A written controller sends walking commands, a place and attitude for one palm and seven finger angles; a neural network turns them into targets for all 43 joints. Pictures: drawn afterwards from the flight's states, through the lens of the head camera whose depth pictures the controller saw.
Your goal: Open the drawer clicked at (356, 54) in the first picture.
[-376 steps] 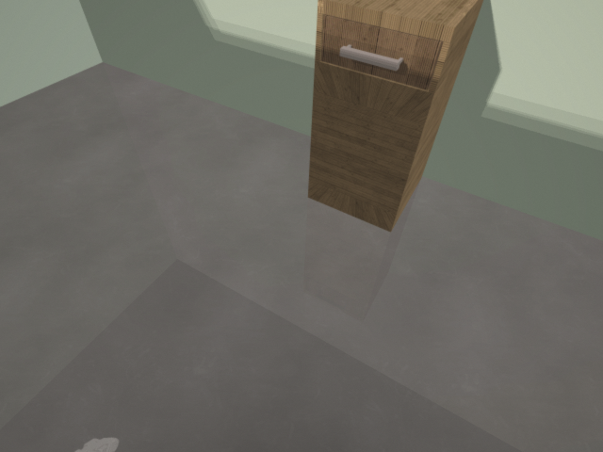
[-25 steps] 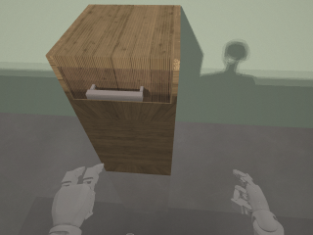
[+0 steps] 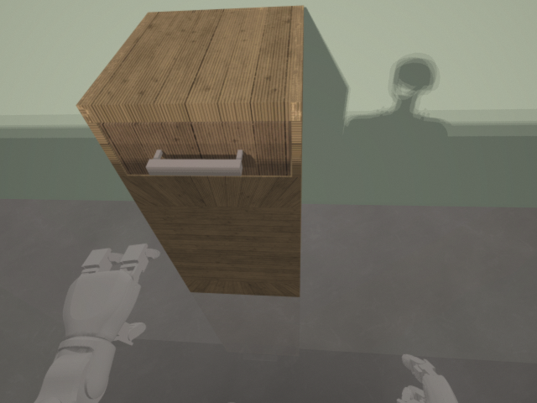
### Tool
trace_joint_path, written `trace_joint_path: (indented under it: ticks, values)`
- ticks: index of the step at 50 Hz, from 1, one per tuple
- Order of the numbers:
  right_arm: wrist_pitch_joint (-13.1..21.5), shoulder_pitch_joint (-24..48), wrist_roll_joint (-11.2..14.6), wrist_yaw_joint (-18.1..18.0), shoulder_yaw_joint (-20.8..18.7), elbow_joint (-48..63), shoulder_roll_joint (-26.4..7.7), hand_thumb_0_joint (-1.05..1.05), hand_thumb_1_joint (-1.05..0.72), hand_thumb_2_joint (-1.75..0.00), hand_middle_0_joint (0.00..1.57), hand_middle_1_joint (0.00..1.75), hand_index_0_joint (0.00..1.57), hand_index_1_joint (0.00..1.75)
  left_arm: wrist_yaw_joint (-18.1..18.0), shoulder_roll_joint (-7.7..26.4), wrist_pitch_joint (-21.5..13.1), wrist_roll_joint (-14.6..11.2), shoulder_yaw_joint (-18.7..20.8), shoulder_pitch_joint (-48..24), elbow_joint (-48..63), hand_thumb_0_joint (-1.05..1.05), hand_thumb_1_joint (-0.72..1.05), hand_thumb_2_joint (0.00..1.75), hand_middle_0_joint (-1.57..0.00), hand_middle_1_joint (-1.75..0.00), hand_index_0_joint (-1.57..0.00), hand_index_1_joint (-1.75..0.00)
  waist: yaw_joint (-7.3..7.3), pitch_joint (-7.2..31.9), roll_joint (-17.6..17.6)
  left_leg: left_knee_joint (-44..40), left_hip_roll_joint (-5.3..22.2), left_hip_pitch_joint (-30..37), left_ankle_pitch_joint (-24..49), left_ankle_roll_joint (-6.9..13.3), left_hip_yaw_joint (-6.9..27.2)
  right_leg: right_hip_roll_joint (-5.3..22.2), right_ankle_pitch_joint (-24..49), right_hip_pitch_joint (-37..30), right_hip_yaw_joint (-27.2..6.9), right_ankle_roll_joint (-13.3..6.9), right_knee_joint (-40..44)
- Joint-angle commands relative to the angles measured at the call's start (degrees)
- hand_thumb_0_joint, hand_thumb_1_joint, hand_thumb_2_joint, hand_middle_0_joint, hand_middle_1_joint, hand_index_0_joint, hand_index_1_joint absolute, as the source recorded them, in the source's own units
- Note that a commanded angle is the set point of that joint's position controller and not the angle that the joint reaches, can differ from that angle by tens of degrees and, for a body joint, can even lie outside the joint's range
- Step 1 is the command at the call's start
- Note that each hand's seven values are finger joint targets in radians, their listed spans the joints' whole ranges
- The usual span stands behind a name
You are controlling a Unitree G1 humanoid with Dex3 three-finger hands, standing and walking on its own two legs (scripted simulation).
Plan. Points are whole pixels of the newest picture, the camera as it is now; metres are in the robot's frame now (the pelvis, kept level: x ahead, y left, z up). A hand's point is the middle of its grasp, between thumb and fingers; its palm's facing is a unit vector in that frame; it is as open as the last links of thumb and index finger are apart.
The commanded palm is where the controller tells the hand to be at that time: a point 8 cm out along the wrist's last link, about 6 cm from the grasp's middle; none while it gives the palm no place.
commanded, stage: raise the hand with hooked fingers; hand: left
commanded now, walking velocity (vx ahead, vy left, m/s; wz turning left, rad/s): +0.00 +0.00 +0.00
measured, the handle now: (196, 160) +0.56 +0.21 +0.01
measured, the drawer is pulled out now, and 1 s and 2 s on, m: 0.00 0.00 0.00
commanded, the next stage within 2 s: move the hooked fingers above the handle in 1.02 s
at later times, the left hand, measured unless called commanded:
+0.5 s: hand (96, 246) +0.29 +0.27 +0.10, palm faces +0.07 -0.09 -0.99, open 13.7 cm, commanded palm +0.27 +0.27 +0.16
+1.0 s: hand (92, 236) +0.30 +0.27 +0.12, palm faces +0.06 -0.10 -0.99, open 13.8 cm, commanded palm +0.27 +0.28 +0.18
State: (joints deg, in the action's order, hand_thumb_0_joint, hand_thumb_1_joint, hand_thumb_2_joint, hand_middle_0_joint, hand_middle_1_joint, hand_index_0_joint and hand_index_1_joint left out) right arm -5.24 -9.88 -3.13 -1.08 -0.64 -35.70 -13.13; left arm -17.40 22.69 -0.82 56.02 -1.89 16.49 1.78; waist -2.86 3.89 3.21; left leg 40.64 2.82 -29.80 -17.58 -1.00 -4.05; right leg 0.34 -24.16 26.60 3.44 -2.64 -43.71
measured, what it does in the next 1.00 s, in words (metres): stands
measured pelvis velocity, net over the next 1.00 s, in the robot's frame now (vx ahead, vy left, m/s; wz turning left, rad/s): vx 0.00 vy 0.03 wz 0.02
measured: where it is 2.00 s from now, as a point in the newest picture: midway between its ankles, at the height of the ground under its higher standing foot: outside the picture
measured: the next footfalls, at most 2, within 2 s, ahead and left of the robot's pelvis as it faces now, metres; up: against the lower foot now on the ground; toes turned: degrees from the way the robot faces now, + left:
none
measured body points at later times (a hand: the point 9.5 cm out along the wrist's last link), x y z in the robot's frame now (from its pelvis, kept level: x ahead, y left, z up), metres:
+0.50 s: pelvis +0.00 +0.03 +0.02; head +0.01 -0.01 +0.47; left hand +0.28 +0.27 +0.16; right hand +0.23 -0.17 -0.07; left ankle +0.03 +0.14 -0.71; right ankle -0.02 -0.09 -0.71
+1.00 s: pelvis +0.00 +0.03 +0.03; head +0.02 +0.00 +0.47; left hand +0.29 +0.27 +0.17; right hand +0.18 -0.20 -0.10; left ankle +0.03 +0.14 -0.71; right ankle -0.02 -0.09 -0.71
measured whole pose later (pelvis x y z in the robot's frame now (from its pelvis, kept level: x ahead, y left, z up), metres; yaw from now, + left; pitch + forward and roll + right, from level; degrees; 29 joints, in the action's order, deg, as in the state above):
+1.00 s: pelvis +0.00 +0.03 +0.03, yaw +1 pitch +2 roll +0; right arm -7.2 -8.7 0.3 -0.9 -1.3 -37.5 -15.3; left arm -3.8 28.4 -1.8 51.4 -2.1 -4.3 -1.8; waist -4.5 -0.2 4.4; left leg 27.2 0.5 -17.9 -11.2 1.3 -3.8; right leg 1.7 -16.5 13.4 3.9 -0.2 -28.1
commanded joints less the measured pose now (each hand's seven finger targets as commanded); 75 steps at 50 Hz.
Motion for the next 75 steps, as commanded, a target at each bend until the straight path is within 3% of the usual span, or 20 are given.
trace_joint_path:
  ticks: [1,6,9,11,14,17,20,21,30,35,39,45,50,52,56,59,64,66,69,75]
  values:
    - [3.5,9.2,0.5,-0.3,-3.0,9.6,-5.6,0.0,-0.9,-0.9,0.2,0.3,0.2,0.3,-4.3,10.0,-0.8,-0.4,8.0,-9.2,11.2,0.0,-0.15,0.45,-0.27,-0.98,-0.27,-0.98,-1.26,12.0,-3.6,-3.7,-4.7,9.6,10.3,3.1,1.7,0.1,19.4,-5.3,-5.4,1.4,9.8]
    - [3.4,9.6,1.3,-0.1,-3.4,9.2,-6.3,0.0,-0.9,-0.9,0.2,0.3,0.2,0.3,-2.5,9.4,1.5,-0.4,4.9,-14.6,12.0,0.0,-0.27,0.4,-0.28,-1.05,-0.28,-1.05,-0.96,12.2,-2.1,-5.5,-4.3,13.9,12.6,3.2,1.8,-0.4,18.9,-5.2,-3.5,1.2,10.6]
    - [3.0,10.6,1.8,-0.3,-3.1,9.2,-6.6,0.0,-0.9,-0.9,0.2,0.3,0.2,0.3,-0.2,11.8,3.1,-0.6,6.1,-16.3,11.6,0.0,-0.34,0.37,-0.29,-1.1,-0.29,-1.1,-1.59,11.6,-2.5,-7.1,-4.2,15.2,14.6,3.2,1.9,-0.5,20.6,-7.4,-3.1,1.2,11.6]
    - [2.5,10.7,2.1,-0.3,-2.7,9.0,-6.4,0.0,-0.9,-0.9,0.2,0.3,0.2,0.3,1.4,11.1,3.9,-0.6,4.7,-18.9,11.4,0.0,-0.38,0.35,-0.29,-1.12,-0.29,-1.12,-1.42,10.3,-1.9,-8.5,-4.0,16.3,15.0,3.0,2.0,-0.7,19.9,-7.6,-2.4,1.2,12.2]
    - [2.0,11.0,2.4,-0.4,-2.4,9.1,-6.4,0.0,-0.9,-0.9,0.2,0.3,0.2,0.3,3.4,13.0,4.5,-0.6,5.7,-22.6,11.1,0.0,-0.45,0.32,-0.3,-1.17,-0.3,-1.17,-1.75,10.4,-0.5,-10.1,-3.9,18.4,16.0,2.9,2.1,-1.0,19.4,-9.2,-2.2,1.0,13.7]
    - [1.4,11.3,2.8,-0.5,-1.8,9.0,-6.2,0.0,-0.9,-0.9,0.2,0.3,0.2,0.3,5.7,12.8,5.1,-1.3,4.8,-25.5,9.3,0.0,-0.5,0.3,-0.3,-1.2,-0.3,-1.2,-1.45,8.9,-1.7,-11.6,-3.9,19.2,16.5,2.9,2.1,-1.1,19.8,-10.3,-1.8,1.2,15.1]
    - [1.0,11.3,3.0,-0.5,-1.3,9.0,-6.2,0.0,-0.9,-0.9,0.2,0.3,0.2,0.3,8.1,13.0,5.2,-1.6,3.8,-30.1,8.6,0.0,-0.5,0.3,-0.3,-1.2,-0.3,-1.2,-1.13,8.4,-0.6,-12.9,-3.9,20.8,16.4,2.8,2.2,-1.2,18.9,-11.0,-1.5,1.1,16.4]
    - [0.9,11.1,3.1,-0.6,-1.2,8.8,-6.1,0.0,-0.9,-0.9,0.2,0.3,0.2,0.3,8.9,13.3,5.3,-1.9,3.8,-31.0,7.4,0.0,-0.5,0.3,-0.3,-1.2,-0.3,-1.2,-1.0,7.8,-1.8,-13.3,-4.0,20.6,16.3,2.9,2.4,-1.3,18.9,-11.3,-1.5,1.1,16.8]
    - [0.4,10.6,3.3,-0.8,-0.8,8.1,-6.7,0.0,-0.9,-0.9,0.2,0.3,0.2,0.3,13.9,17.8,2.4,-3.8,6.2,-40.2,7.0,0.0,-0.5,0.3,-0.3,-1.2,-0.3,-1.2,-1.17,10.6,0.5,-15.2,-4.0,23.6,19.4,2.8,3.1,-1.3,20.9,-14.8,-1.3,1.0,18.9]
    - [-0.1,9.6,3.7,-0.1,-1.2,8.3,-7.4,0.0,-0.9,-0.9,0.2,0.3,0.2,0.3,15.9,16.0,1.8,-5.5,6.0,-34.6,3.6,0.0,-0.5,0.3,-0.3,-1.2,-0.3,-1.2,-1.85,9.1,-3.2,-16.2,-3.9,21.8,19.8,2.9,2.8,-1.2,21.6,-15.8,-0.9,1.2,19.6]
    - [0.0,9.5,3.4,0.2,-1.7,8.7,-7.8,0.0,-0.9,-0.9,0.2,0.3,0.2,0.3,15.4,17.3,0.1,-5.2,7.2,-34.7,6.9,0.0,-0.5,0.3,-0.3,-1.2,-0.3,-1.2,-2.06,10.3,-1.7,-16.2,-3.9,22.1,19.7,2.9,2.9,-1.5,20.7,-15.7,-1.0,1.0,19.5]
    - [0.8,8.8,3.5,0.0,-2.2,7.8,-7.7,0.0,-0.9,-0.9,0.2,0.3,0.2,0.3,11.2,19.2,-2.1,-4.8,9.5,-37.4,9.6,0.0,-0.5,0.3,-0.3,-1.2,-0.3,-1.2,-2.02,12.0,-0.3,-15.7,-3.9,22.7,19.4,2.9,3.1,-1.3,19.7,-14.5,-1.2,1.1,19.1]
    - [0.8,8.9,3.9,-0.1,-2.4,7.0,-7.7,0.0,-0.9,-0.9,0.2,0.3,0.2,0.3,9.8,18.2,0.0,-4.6,8.3,-37.1,6.6,0.0,-0.5,0.3,-0.3,-1.2,-0.3,-1.2,-1.81,12.0,-0.6,-15.9,-4.0,22.2,17.7,2.9,2.7,-1.1,18.5,-14.4,-1.3,1.2,19.3]
    - [0.6,9.3,4.1,-0.1,-2.4,7.0,-7.7,0.0,-0.9,-0.9,0.2,0.3,0.2,0.3,10.3,17.2,0.8,-4.6,6.8,-37.4,6.7,0.0,-0.5,0.3,-0.3,-1.2,-0.3,-1.2,-1.4,11.1,-0.2,-16.1,-4.0,22.5,17.6,2.9,2.6,-1.2,18.5,-13.8,-1.4,1.3,19.5]
    - [0.4,9.6,4.2,-0.3,-2.0,7.4,-7.7,0.0,-0.9,-0.9,0.2,0.3,0.2,0.3,12.4,16.4,2.0,-4.9,5.3,-36.3,5.0,0.0,-0.5,0.3,-0.3,-1.2,-0.3,-1.2,-1.11,9.0,-2.8,-16.8,-4.0,21.8,15.2,3.1,2.5,-1.2,16.9,-13.8,-1.4,1.5,20.4]
    - [0.5,9.1,4.1,-1.0,-1.6,6.8,-7.8,0.0,-0.9,-0.9,0.2,0.3,0.2,0.3,13.2,16.3,1.3,-4.3,4.2,-41.8,2.4,0.0,-0.5,0.3,-0.3,-1.2,-0.3,-1.2,-0.03,7.6,-3.8,-16.6,-4.1,21.3,13.1,3.2,2.3,-1.2,14.9,-12.2,-1.6,1.6,21.2]
    - [0.9,7.7,4.0,-1.5,-1.7,6.0,-7.6,0.0,-0.9,-0.9,0.2,0.3,0.2,0.3,12.2,17.8,-0.9,-3.2,5.0,-48.1,-0.4,0.0,-0.5,0.3,-0.3,-1.2,-0.3,-1.2,-0.11,10.5,-1.6,-15.5,-4.4,21.8,14.4,3.2,2.4,-1.3,16.0,-12.3,-1.8,1.3,20.2]
    - [1.1,7.3,4.1,-1.5,-1.9,5.8,-7.2,0.0,-0.9,-0.9,0.2,0.3,0.2,0.3,11.6,14.9,-1.2,-3.1,2.1,-51.1,-1.9,0.0,-0.5,0.3,-0.3,-1.2,-0.3,-1.2,0.69,10.2,-0.3,-15.2,-4.3,22.2,13.5,3.2,2.4,-1.2,15.1,-10.3,-1.6,1.3,19.9]
    - [1.0,6.0,4.1,-1.4,-2.1,5.3,-7.6,0.0,-0.9,-0.9,0.2,0.3,0.2,0.3,10.6,16.4,-0.8,-2.5,3.2,-53.1,-5.3,0.0,-0.5,0.3,-0.3,-1.2,-0.3,-1.2,0.45,11.9,-1.1,-14.6,-4.4,21.5,14.6,3.1,2.4,-1.3,16.2,-11.2,-1.7,1.1,19.3]
    - [0.2,4.7,4.4,-1.1,-2.4,5.3,-7.9,0.0,-0.9,-0.9,0.2,0.3,0.2,0.3,10.3,14.5,1.4,-1.6,1.0,-56.7,-11.1,0.0,-0.5,0.3,-0.3,-1.2,-0.3,-1.2,0.65,13.3,-2.7,-13.6,-4.3,20.1,16.2,3.4,2.0,-1.2,19.1,-11.2,-1.9,1.1,17.9]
